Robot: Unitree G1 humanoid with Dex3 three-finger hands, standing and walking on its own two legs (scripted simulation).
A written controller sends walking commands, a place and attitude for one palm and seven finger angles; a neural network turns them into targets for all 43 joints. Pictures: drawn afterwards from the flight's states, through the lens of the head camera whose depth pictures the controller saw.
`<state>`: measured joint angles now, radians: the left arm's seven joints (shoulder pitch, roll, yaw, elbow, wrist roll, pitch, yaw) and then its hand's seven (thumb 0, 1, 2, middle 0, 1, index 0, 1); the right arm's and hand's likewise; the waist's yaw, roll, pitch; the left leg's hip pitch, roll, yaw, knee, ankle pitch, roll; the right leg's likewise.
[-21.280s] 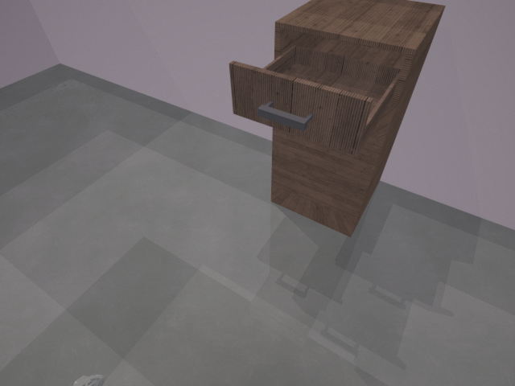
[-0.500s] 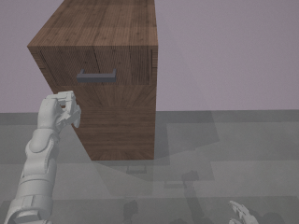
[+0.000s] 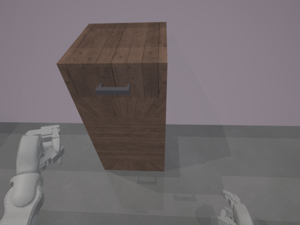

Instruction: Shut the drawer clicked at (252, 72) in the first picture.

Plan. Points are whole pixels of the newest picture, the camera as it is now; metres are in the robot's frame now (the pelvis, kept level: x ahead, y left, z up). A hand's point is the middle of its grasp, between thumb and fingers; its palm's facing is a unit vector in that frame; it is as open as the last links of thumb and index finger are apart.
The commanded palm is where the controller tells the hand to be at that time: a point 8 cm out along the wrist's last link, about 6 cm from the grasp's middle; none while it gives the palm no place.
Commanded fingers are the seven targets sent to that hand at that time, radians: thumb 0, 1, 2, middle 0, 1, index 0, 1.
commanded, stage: draw the hand back to the body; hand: left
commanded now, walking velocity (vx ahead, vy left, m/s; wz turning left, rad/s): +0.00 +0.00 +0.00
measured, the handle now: (113, 87) +0.63 +0.22 +0.02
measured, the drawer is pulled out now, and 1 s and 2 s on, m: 0.00 0.00 0.00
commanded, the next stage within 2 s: step back with the hand held close in 0.40 s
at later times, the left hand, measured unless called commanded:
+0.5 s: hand (41, 165) +0.19 +0.24 +0.15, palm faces +0.41 -0.83 -0.38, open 3.3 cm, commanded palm +0.14 +0.28 +0.17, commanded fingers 0.00 0.90 0.90 -1.40 -1.60 -1.40 -1.60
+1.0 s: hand (26, 178) +0.16 +0.26 +0.15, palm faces +0.28 -0.81 -0.51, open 3.3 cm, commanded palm +0.10 +0.30 +0.17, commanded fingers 0.00 0.90 0.90 -1.40 -1.60 -1.40 -1.60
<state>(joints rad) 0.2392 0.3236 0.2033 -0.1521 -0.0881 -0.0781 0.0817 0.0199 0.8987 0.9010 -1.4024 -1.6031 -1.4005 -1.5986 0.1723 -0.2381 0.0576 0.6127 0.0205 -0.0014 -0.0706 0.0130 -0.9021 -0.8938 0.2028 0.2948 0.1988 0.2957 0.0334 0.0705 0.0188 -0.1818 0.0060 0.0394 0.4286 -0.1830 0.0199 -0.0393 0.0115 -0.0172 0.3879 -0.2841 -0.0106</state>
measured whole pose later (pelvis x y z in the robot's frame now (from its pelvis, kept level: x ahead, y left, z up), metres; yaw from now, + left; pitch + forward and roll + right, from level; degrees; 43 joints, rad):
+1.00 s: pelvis -0.03 +0.02 +0.00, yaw +0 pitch +1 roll -1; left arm 0.65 0.42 0.35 -0.54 -0.07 -0.17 0.10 0.02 0.89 0.90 -1.40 -1.60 -1.40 -1.60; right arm 0.17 -0.24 -0.02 0.53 0.02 0.06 -0.08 0.01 -0.90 -0.89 0.20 0.29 0.20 0.30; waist 0.01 0.05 0.04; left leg -0.32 -0.01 0.04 0.44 -0.13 0.05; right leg -0.18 0.00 -0.02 0.42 -0.24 0.02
